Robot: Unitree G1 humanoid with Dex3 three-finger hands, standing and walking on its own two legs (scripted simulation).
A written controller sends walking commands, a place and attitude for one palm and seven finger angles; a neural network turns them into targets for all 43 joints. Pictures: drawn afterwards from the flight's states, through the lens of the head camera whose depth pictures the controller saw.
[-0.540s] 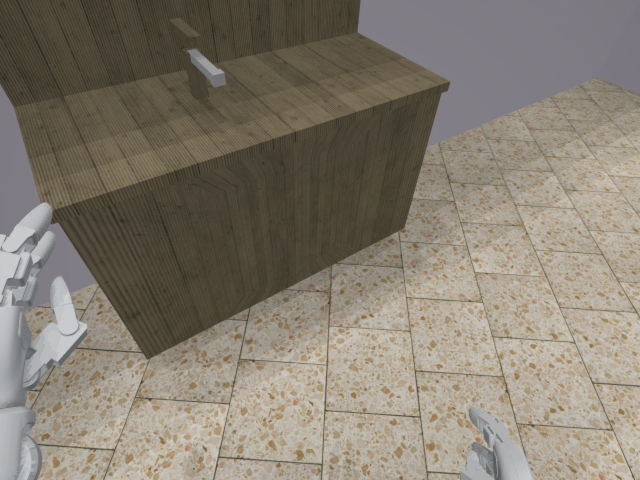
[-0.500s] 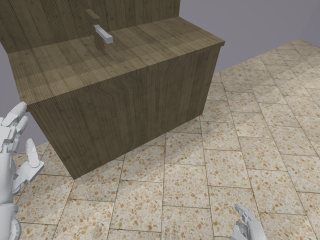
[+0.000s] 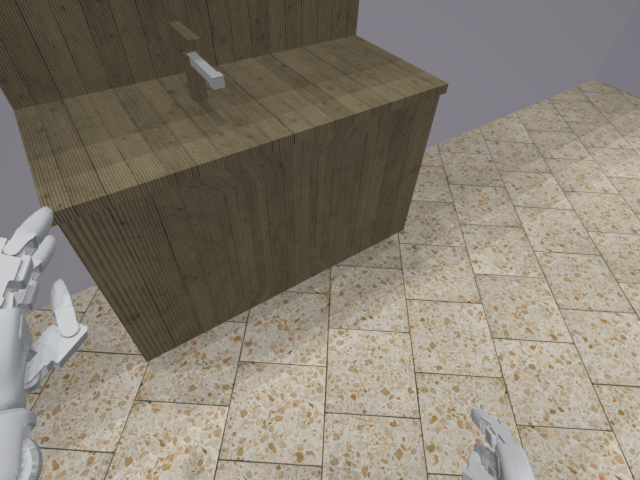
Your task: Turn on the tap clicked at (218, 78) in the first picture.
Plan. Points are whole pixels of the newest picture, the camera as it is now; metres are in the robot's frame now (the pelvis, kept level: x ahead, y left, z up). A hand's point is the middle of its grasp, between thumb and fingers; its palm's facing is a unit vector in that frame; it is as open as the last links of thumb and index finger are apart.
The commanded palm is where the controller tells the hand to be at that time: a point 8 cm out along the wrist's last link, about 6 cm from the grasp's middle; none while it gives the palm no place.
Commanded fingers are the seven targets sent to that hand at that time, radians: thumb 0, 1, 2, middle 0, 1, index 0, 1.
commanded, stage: walk to a spot facing it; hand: left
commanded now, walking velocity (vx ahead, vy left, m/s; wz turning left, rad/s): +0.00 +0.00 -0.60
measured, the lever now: (216, 80) +0.90 +0.30 +0.07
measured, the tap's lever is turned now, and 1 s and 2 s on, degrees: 0 0 0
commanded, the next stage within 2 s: turn to face it in 1.46 s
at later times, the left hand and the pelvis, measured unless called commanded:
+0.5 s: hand (184, 293) +0.26 +0.16 +0.16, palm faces +0.31 -0.89 -0.35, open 7.4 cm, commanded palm +0.21 +0.21 +0.18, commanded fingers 0.00 0.90 0.90 -0.20 -0.30 -0.20 -0.30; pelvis +0.01 -0.04 -0.03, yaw -10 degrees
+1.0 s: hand (330, 198) +0.39 +0.02 +0.18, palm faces -0.06 -0.90 -0.44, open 7.4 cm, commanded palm +0.36 +0.09 +0.18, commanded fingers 0.00 0.90 0.90 -0.20 -0.30 -0.20 -0.30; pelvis +0.08 -0.07 -0.01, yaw -31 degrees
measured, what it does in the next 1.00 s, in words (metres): walks ahead, turning right: left foot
